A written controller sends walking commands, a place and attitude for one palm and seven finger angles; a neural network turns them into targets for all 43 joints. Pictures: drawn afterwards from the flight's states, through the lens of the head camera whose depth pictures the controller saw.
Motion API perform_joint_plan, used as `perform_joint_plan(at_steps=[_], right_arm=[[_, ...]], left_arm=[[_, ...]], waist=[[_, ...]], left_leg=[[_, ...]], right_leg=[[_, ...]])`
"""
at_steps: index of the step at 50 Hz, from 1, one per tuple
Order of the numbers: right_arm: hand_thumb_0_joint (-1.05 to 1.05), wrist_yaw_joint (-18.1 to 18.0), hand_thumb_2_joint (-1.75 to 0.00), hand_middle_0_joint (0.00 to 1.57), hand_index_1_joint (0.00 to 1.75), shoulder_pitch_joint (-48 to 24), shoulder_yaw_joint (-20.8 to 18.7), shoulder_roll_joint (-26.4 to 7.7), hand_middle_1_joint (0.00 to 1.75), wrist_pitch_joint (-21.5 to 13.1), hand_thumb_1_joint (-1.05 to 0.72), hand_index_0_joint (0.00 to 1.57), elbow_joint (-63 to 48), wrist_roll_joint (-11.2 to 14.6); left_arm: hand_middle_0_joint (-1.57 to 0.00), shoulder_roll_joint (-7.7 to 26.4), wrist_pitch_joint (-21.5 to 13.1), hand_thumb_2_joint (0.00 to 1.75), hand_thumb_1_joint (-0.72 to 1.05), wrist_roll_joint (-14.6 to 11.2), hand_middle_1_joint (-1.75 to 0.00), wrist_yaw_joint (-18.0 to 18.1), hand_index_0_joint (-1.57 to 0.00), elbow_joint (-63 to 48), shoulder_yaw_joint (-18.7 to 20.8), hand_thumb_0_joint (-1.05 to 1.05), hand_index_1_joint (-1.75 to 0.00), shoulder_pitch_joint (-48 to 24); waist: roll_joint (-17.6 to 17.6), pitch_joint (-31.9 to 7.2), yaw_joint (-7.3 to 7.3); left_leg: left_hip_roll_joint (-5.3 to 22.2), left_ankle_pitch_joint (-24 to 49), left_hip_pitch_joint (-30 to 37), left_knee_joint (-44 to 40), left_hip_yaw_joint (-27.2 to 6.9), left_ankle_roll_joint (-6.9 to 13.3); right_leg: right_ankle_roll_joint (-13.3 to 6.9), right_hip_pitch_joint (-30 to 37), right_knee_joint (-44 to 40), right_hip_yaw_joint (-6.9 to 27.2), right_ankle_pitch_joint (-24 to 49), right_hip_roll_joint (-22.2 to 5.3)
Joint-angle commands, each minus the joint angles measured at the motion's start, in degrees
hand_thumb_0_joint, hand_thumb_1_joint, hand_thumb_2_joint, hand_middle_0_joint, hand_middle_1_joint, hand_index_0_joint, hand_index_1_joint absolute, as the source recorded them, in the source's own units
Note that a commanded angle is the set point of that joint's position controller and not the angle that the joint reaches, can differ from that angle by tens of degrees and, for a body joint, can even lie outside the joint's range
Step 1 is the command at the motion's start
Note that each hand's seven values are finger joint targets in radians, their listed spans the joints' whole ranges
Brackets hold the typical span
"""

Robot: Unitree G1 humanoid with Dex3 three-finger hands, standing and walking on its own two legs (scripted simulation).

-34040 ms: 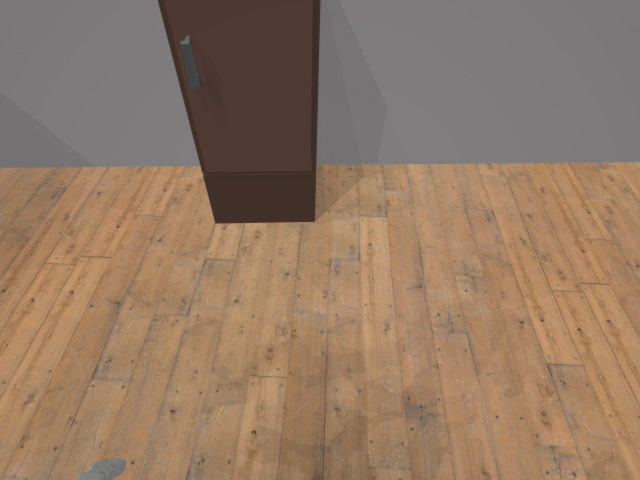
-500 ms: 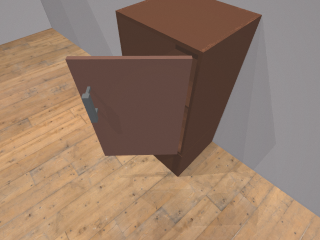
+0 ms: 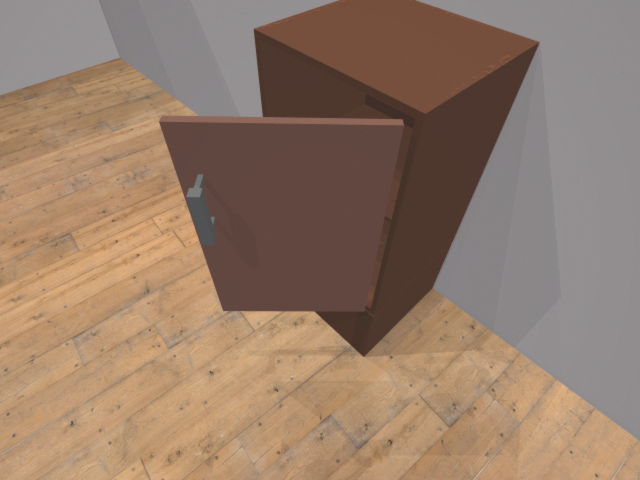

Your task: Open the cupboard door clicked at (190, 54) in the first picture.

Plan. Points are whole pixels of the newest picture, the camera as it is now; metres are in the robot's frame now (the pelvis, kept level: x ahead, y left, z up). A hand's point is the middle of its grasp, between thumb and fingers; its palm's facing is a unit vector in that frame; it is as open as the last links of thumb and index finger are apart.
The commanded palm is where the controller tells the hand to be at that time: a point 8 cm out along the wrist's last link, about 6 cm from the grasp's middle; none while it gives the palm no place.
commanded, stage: look again from close up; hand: left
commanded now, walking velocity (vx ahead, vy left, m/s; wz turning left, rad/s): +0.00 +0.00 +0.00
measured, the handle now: (204, 209) +0.56 +0.25 -0.05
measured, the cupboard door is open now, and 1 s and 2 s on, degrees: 46 46 46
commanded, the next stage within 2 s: raise the hand with hooked fingers in 0.40 s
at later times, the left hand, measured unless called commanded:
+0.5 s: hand out of the picture +0.05 +0.18 -0.17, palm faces -0.01 -0.98 -0.20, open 7.4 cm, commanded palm +0.11 +0.23 -0.07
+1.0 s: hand (173, 456) +0.16 +0.20 -0.08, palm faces +0.16 -0.99 -0.04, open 9.1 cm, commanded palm +0.15 +0.25 -0.06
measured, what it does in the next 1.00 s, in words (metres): lowers itself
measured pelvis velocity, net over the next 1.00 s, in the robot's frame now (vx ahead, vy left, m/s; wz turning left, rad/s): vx -0.02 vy -0.03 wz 0.04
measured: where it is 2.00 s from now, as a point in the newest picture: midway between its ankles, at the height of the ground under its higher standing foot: outside the picture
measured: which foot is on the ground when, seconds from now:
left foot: down 0.00-1.00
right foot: down 0.00-1.00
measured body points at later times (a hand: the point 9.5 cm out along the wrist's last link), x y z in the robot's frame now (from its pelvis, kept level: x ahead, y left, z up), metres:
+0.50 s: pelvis +0.02 +0.00 +0.00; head +0.03 +0.01 +0.45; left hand +0.05 +0.23 -0.16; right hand +0.05 -0.23 -0.15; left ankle +0.00 +0.10 -0.74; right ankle +0.00 -0.11 -0.74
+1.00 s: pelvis -0.02 -0.03 -0.11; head +0.05 -0.01 +0.34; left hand +0.15 +0.25 -0.07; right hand +0.23 -0.25 -0.15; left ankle +0.00 +0.10 -0.74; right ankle +0.00 -0.11 -0.74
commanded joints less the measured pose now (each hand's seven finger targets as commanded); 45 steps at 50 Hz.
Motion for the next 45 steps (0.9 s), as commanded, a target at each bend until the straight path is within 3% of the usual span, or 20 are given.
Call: perform_joint_plan(at_steps=[1,4,8,24,25,26,27,28,29,30,31,32,33,35,37,38,40,42,43,45], right_arm=[[0.00,-0.68,-0.90,0.20,0.30,0.79,-1.39,-6.86,0.30,-1.69,-0.90,0.20,-1.56,0.22],[0.00,-0.81,-0.90,0.20,0.30,0.70,-1.40,-6.72,0.30,-1.75,-0.90,0.20,-0.82,0.22],[0.00,-0.88,-0.90,0.20,0.30,0.18,-1.36,-6.22,0.30,-1.56,-0.90,0.20,-0.25,0.20],[0.00,-0.94,-0.90,0.20,0.30,-1.59,-1.78,-6.77,0.30,-1.71,-0.90,0.20,-0.34,0.11],[0.00,-0.54,-0.90,0.20,0.30,-3.74,-1.89,-6.73,0.30,-1.54,-0.90,0.20,-3.72,0.75],[0.00,-2.13,-0.90,0.20,0.30,-2.21,-3.98,-14.47,0.30,-9.60,-0.90,0.20,-23.98,3.41],[0.00,-4.12,-0.90,0.20,0.30,-5.96,-2.43,-9.85,0.30,-14.87,-0.90,0.20,-22.10,2.32],[0.00,-3.62,-0.90,0.20,0.30,-6.01,-2.61,-7.14,0.30,-16.06,-0.90,0.20,-22.11,2.85],[0.00,-3.11,-0.90,0.20,0.30,-3.40,-3.32,-8.51,0.30,-16.04,-0.90,0.20,-20.66,3.00],[0.00,-2.65,-0.90,0.20,0.30,-4.76,-4.57,-10.53,0.30,-16.38,-0.90,0.20,-23.87,2.13],[0.00,-2.34,-0.90,0.20,0.30,-5.03,-5.49,-11.39,0.30,-16.20,-0.90,0.20,-24.68,1.36],[0.00,-1.91,-0.90,0.20,0.30,-6.23,-5.58,-10.93,0.30,-16.29,-0.90,0.20,-26.38,0.92],[0.00,-1.07,-0.90,0.20,0.30,-7.24,-5.95,-10.46,0.30,-16.73,-0.90,0.20,-28.18,1.04],[0.00,0.43,-0.90,0.20,0.30,-8.98,-6.62,-10.00,0.30,-17.09,-0.90,0.20,-31.36,0.47],[0.00,1.49,-0.90,0.20,0.30,-10.12,-7.04,-10.33,0.30,-17.59,-0.90,0.20,-34.12,0.72],[0.00,1.60,-0.90,0.20,0.30,-9.20,-7.50,-10.66,0.30,-17.14,-0.90,0.20,-35.11,1.06],[0.00,0.92,-0.90,0.20,0.30,-10.98,-7.11,-10.87,0.30,-16.33,-0.90,0.20,-40.40,2.08],[0.00,-0.42,-0.90,0.20,0.30,-10.47,-6.68,-10.57,0.30,-15.74,-0.90,0.20,-42.63,2.72],[0.00,-0.99,-0.90,0.20,0.30,-9.87,-6.46,-10.16,0.30,-15.43,-0.90,0.20,-42.48,2.90],[0.00,-2.01,-0.90,0.20,0.30,-7.22,-6.20,-9.77,0.30,-15.19,-0.90,0.20,-42.01,2.57]], left_arm=[[-0.20,6.51,-1.24,0.90,0.90,-0.20,-0.30,0.39,-0.20,-1.86,0.94,0.00,-0.30,0.81],[-0.20,6.41,-1.25,0.90,0.90,-0.13,-0.30,0.49,-0.20,-1.19,0.94,0.00,-0.30,0.68],[-0.20,6.18,-1.01,0.90,0.90,-0.05,-0.30,0.53,-0.20,-0.72,0.92,0.00,-0.30,0.30],[-0.20,6.68,-1.21,0.90,0.90,0.04,-0.30,0.44,-0.20,-1.33,1.32,0.00,-0.30,-1.05],[-0.20,4.09,-1.59,0.90,0.90,0.48,-0.30,2.80,-0.20,0.57,0.76,0.00,-0.30,3.94],[-0.20,20.44,-13.42,0.89,0.88,-10.38,-0.32,3.08,-0.20,-88.68,13.65,0.00,-0.32,-39.14],[-0.20,15.33,-11.17,0.88,0.85,-5.80,-0.33,4.59,-0.20,-72.72,11.38,0.00,-0.33,-8.74],[-0.21,0.81,-4.41,0.87,0.83,-8.62,-0.34,5.18,-0.21,-63.22,3.04,0.00,-0.34,7.19],[-0.21,-2.92,-4.89,0.86,0.81,-9.83,-0.36,4.37,-0.21,-59.86,2.36,0.00,-0.36,2.60],[-0.21,-0.10,-8.40,0.85,0.78,-10.28,-0.37,3.19,-0.21,-59.70,5.29,0.00,-0.37,-1.76],[-0.21,1.23,-12.41,0.84,0.76,-10.82,-0.39,1.28,-0.21,-54.53,8.78,0.00,-0.39,2.86],[-0.21,-1.78,-17.09,0.83,0.74,-11.92,-0.40,-1.33,-0.21,-49.37,8.41,0.00,-0.40,8.75],[-0.21,-2.12,-21.78,0.82,0.71,-12.32,-0.42,-4.49,-0.21,-46.01,9.75,0.00,-0.42,14.33],[-0.22,-1.81,-31.90,0.80,0.67,-14.34,-0.45,-11.47,-0.22,-47.45,11.17,0.00,-0.45,17.87],[-0.22,2.97,-40.71,0.78,0.62,-15.14,-0.48,-18.94,-0.22,-48.68,13.69,0.00,-0.48,13.27],[-0.22,6.72,-41.01,0.77,0.60,-15.96,-0.50,-20.83,-0.22,-46.33,18.23,0.00,-0.50,13.90],[-0.22,6.89,-37.71,0.75,0.55,-19.26,-0.53,-23.32,-0.22,-53.44,18.38,0.00,-0.53,11.13],[-0.23,9.28,-34.35,0.73,0.50,-21.32,-0.55,-22.88,-0.23,-61.33,20.27,0.00,-0.55,4.60],[-0.23,9.97,-33.61,0.72,0.48,-21.61,-0.57,-22.12,-0.23,-64.41,20.03,0.00,-0.57,1.67],[-0.23,10.82,-33.92,0.70,0.43,-20.77,-0.60,-20.15,-0.23,-73.36,19.72,0.00,-0.60,-2.46]], waist=[[0.62,-1.55,0.01],[0.50,-1.11,0.01],[0.69,0.63,0.09],[0.43,-0.50,0.09],[2.80,0.78,0.92],[12.45,-29.56,-4.11],[16.76,-26.72,1.57],[12.51,-17.22,-0.47],[3.60,-6.98,-3.48],[-0.95,-1.14,-3.84],[-6.52,-1.47,-2.90],[-11.07,-1.26,-1.48],[-9.22,-3.50,1.19],[-9.18,-10.95,3.65],[-4.38,-14.49,3.32],[-2.87,-16.20,4.48],[-1.57,-21.79,4.59],[0.46,-24.27,3.50],[-1.28,-22.94,2.10],[3.24,-24.50,0.48]], left_leg=[[6.84,6.19,0.26,-5.71,-7.44,0.83],[6.84,8.57,0.97,-5.32,-7.14,0.76],[6.95,7.03,0.47,-6.15,-7.21,0.74],[6.91,9.97,2.37,-5.80,-6.82,0.48],[8.23,17.35,0.59,4.08,-4.13,-1.13],[0.72,25.49,15.32,-1.05,-6.04,-1.81],[4.54,33.82,19.90,-1.39,-6.28,-1.91],[4.07,30.04,10.92,-1.59,-6.24,-3.70],[3.84,22.92,4.80,0.27,-6.60,-2.85],[2.65,13.89,-1.90,3.62,-7.45,-2.07],[1.89,6.78,-7.74,7.12,-6.67,-1.89],[1.26,2.40,-14.16,10.96,-6.53,-1.91],[0.43,1.79,-17.93,14.52,-5.50,-2.29],[-0.33,1.00,-25.02,22.11,-4.09,-2.83],[-1.01,-1.52,-32.63,29.24,-3.55,-2.83],[-1.14,-1.46,-34.48,31.32,-3.15,-2.50],[-1.99,-4.47,-36.94,33.36,-1.45,-1.71],[-1.65,-6.51,-37.69,34.75,-1.97,-1.02],[-0.99,-9.20,-39.16,35.97,-2.79,-0.82],[0.10,-6.19,-36.29,36.87,-3.60,0.02]], right_leg=[[-1.90,1.37,-3.91,5.64,5.93,-5.62],[-1.85,1.52,-3.64,5.48,8.49,-5.80],[-1.76,0.91,-4.24,5.38,6.73,-5.60],[-1.68,1.31,-4.52,5.95,10.59,-6.02],[-0.58,-0.39,-3.65,6.83,22.05,-8.31],[-2.12,5.00,1.42,1.32,24.10,-1.91],[-2.48,0.23,5.15,0.41,10.33,-0.32],[-1.34,-4.63,5.99,-3.00,1.46,-0.26],[-0.49,-10.00,4.82,-3.54,1.57,0.02],[-0.26,-14.06,4.37,-4.29,1.51,0.29],[-0.25,-17.37,5.65,-5.00,0.06,0.55],[-0.27,-21.08,9.33,-5.46,-2.65,0.71],[-0.91,-22.28,13.32,-4.77,-2.60,0.48],[-1.31,-25.57,21.90,-3.39,-1.22,0.62],[-1.63,-29.39,27.76,-0.17,-2.31,0.11],[-1.98,-28.96,29.28,1.87,-2.39,-0.09],[-1.04,-26.99,28.82,5.00,-7.06,-0.64],[-0.35,-27.29,26.89,7.16,-11.97,-0.65],[0.13,-28.79,25.06,9.21,-16.95,-0.67],[-0.12,-28.94,25.38,8.40,-13.09,-0.34]])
